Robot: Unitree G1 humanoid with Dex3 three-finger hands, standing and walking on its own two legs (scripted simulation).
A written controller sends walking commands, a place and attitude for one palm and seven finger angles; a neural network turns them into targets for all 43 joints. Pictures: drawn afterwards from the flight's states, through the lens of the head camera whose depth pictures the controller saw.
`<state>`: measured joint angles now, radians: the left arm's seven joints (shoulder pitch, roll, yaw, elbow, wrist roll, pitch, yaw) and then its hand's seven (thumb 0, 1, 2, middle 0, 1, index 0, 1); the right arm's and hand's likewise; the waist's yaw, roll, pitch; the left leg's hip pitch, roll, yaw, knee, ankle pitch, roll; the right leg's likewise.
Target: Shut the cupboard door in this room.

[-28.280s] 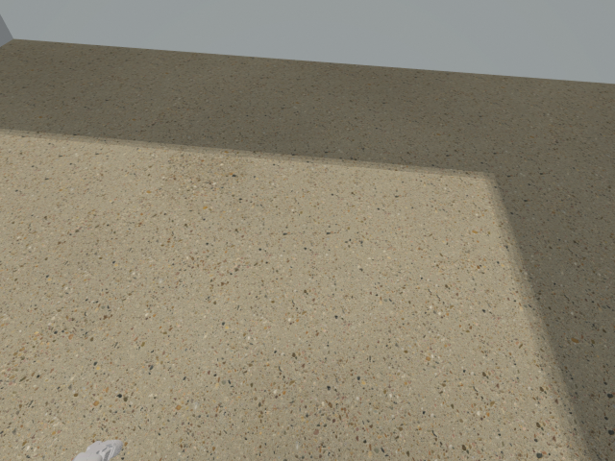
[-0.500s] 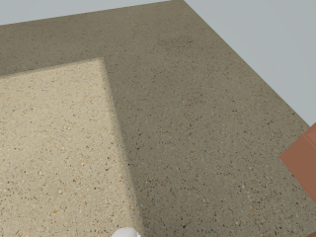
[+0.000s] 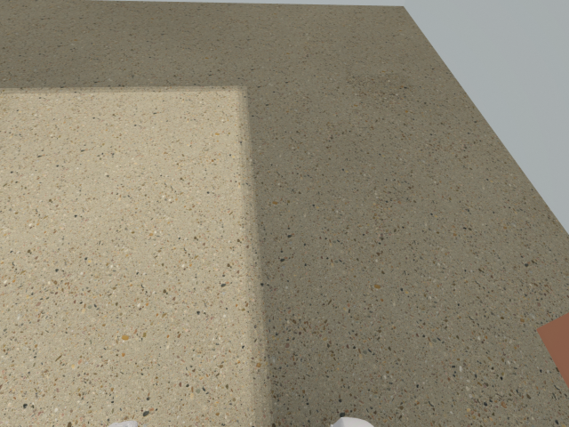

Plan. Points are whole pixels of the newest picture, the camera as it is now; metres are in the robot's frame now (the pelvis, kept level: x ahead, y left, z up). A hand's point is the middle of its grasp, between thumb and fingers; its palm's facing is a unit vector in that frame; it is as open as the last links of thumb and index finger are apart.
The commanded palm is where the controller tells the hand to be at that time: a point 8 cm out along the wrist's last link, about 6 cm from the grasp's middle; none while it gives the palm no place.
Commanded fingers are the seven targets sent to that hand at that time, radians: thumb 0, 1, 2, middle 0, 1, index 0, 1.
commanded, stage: turn or walk to find it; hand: left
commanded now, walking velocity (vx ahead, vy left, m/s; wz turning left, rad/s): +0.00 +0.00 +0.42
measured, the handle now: out of the picture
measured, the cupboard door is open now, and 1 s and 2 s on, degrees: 94 94 94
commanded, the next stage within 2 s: none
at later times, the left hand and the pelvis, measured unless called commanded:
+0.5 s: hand out of the picture -0.01 +0.16 -0.17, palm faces +0.25 -0.94 -0.25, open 7.4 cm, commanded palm none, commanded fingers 0.00 0.90 0.90 -0.20 -0.30 -0.20 -0.30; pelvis -0.01 -0.04 -0.01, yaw +15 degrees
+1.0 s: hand out of the picture -0.01 +0.22 -0.16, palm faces +0.43 -0.86 -0.27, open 7.4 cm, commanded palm none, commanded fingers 0.00 0.90 0.90 -0.20 -0.30 -0.20 -0.30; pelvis -0.01 -0.02 -0.01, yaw +26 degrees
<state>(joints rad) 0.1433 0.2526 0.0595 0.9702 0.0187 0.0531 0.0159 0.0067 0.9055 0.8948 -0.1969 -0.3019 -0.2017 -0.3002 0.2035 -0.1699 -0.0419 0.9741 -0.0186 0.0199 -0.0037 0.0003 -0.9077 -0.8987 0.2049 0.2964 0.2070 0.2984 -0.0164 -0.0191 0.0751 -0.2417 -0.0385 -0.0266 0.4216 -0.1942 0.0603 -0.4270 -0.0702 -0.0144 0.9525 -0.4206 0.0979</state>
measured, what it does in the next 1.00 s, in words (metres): steps on the spot, turning left: right foot, then left foot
